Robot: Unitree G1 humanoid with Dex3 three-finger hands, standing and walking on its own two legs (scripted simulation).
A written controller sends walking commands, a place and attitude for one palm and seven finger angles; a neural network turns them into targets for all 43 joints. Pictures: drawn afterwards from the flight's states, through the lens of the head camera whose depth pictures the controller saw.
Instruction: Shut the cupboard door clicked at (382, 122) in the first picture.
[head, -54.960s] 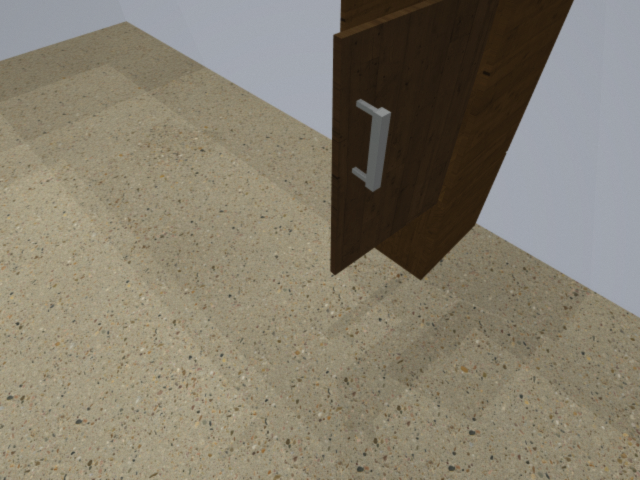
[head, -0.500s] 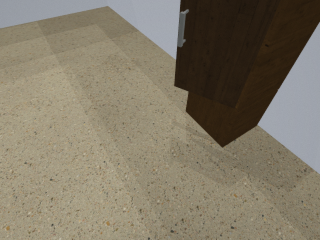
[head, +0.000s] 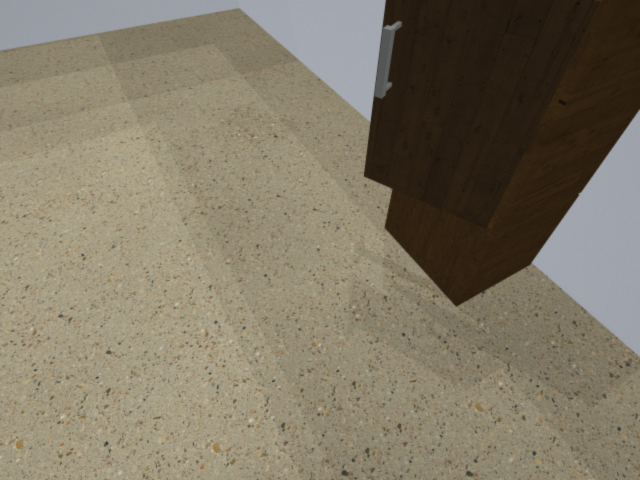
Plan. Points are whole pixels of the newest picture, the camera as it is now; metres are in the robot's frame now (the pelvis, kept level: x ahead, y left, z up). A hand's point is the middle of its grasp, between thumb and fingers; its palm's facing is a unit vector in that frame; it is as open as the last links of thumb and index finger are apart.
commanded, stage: walk to a spot facing it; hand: left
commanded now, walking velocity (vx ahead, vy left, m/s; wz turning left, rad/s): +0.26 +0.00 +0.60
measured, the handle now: (388, 60) +1.00 -0.12 +0.05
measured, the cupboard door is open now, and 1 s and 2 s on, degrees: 26 26 26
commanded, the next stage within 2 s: turn to face it in 0.94 s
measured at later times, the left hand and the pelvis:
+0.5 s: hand out of the picture +0.13 +0.28 -0.16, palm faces +0.27 -0.94 -0.22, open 7.3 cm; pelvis +0.09 +0.06 +0.00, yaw +17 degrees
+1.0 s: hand (162, 435) +0.21 +0.25 -0.16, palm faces +0.57 -0.78 -0.26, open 7.2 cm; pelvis +0.28 +0.06 +0.00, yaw +35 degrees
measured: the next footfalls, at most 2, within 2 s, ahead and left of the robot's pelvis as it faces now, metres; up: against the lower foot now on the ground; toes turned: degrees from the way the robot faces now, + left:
right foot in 0.70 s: +0.35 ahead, -0.02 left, +0.00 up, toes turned +19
left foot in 1.14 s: +0.32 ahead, +0.24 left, +0.00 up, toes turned +43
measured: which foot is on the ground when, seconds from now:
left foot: down 0.00-0.68, up 0.70-1.00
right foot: down 0.00-0.22, up 0.24-0.68, down 0.70-1.00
